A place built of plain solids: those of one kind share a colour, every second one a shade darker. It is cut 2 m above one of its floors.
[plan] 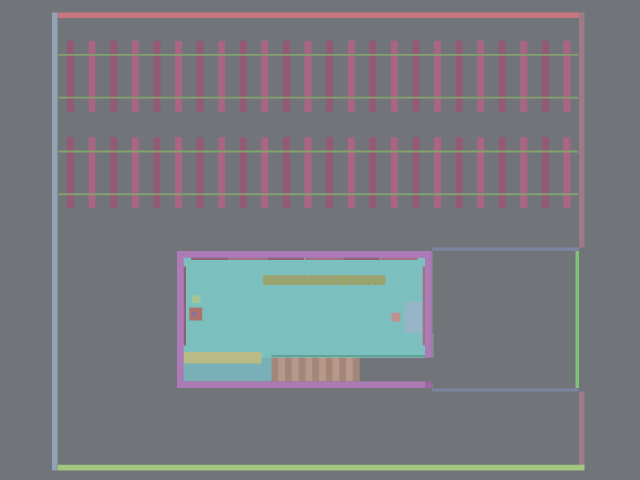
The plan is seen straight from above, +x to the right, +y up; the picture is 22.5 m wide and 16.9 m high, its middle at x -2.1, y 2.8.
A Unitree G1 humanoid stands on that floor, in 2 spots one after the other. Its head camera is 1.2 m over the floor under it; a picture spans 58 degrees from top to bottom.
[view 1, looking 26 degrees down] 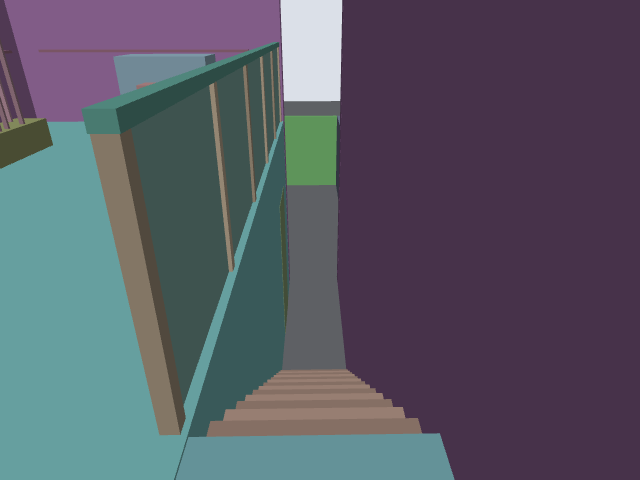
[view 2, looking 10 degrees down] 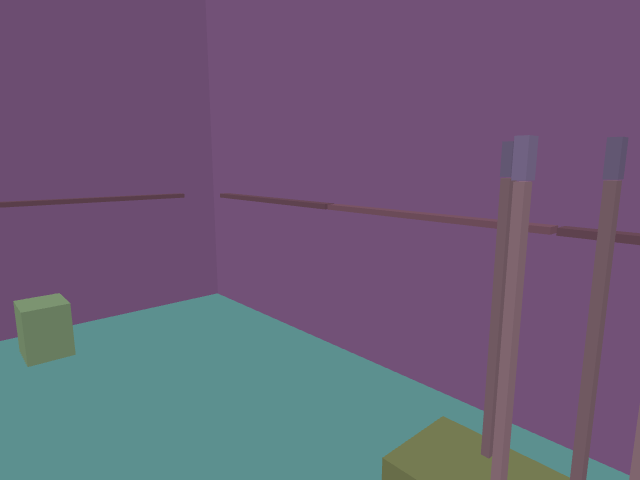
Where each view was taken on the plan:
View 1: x -4.81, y -1.76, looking -1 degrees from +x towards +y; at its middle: ground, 9.08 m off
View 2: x -3.34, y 0.27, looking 138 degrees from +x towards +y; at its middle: wall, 2.90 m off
